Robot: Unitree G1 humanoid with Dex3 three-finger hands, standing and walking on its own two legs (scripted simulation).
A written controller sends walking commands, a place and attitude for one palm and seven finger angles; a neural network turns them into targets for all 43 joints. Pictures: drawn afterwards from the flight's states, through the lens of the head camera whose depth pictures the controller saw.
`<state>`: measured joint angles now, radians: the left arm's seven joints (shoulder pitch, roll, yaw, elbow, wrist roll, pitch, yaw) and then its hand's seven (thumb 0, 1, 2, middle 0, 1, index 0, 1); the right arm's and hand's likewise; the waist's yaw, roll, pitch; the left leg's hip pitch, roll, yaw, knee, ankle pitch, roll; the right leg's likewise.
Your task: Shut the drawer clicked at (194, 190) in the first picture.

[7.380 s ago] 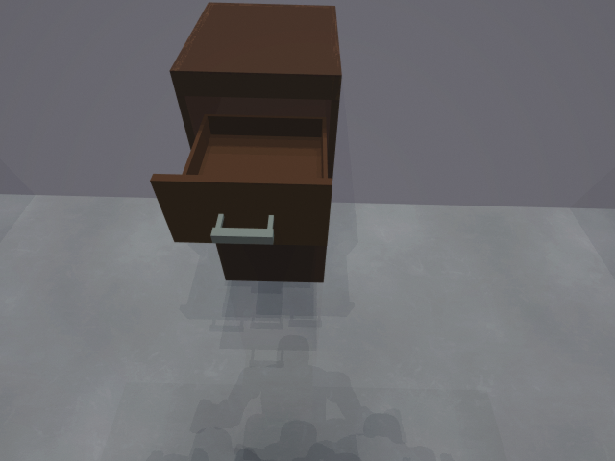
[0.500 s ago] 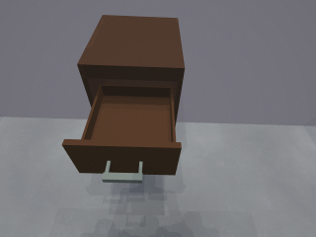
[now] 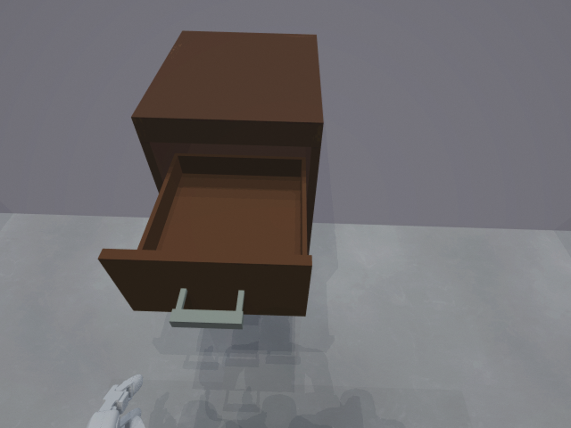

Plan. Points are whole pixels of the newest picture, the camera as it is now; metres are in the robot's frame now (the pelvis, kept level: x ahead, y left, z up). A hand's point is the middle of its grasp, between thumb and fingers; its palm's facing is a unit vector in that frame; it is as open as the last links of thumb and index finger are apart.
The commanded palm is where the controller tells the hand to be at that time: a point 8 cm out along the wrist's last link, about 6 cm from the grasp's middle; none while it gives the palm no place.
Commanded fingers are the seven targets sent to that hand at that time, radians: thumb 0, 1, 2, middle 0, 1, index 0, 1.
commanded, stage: raise the hand and make a fist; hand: left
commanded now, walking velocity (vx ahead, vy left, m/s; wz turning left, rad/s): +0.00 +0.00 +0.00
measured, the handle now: (209, 307) +0.33 +0.14 -0.07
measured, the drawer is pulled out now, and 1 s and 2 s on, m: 0.30 0.30 0.30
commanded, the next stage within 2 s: bring the fist close to the handle in 1.76 s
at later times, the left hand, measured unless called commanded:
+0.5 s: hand (191, 427) +0.14 +0.13 -0.02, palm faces +0.02 -1.00 -0.07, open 4.8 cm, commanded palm +0.11 +0.19 -0.02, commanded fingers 0.00 0.90 0.90 -0.86 -1.01 -0.86 -1.01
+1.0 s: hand (196, 413) +0.15 +0.12 +0.00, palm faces +0.00 -1.00 +0.00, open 3.1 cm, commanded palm +0.11 +0.17 +0.01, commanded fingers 0.00 0.90 0.90 -1.36 -1.56 -1.36 -1.56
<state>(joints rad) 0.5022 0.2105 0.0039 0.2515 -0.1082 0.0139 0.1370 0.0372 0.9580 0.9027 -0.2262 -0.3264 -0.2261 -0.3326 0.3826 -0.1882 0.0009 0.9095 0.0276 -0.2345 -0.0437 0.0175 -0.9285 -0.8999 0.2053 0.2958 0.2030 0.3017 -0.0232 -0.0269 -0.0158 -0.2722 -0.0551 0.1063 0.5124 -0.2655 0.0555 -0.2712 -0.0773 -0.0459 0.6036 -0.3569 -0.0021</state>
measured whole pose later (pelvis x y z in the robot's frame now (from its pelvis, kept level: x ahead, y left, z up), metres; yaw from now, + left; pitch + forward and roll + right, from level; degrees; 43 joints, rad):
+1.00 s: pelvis -0.02 -0.02 -0.06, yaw +1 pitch +12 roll -1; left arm 0.64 0.15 -0.01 -0.23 -0.19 -0.44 -0.16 0.02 0.90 0.90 -1.17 -1.35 -1.17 -1.35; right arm 0.23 -0.24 -0.04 0.51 0.02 -0.22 -0.03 0.01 -0.91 -0.90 0.20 0.30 0.20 0.30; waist 0.00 0.02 -0.14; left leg -0.81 0.02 0.03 1.06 -0.47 0.03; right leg -0.74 -0.02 -0.10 1.04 -0.52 -0.03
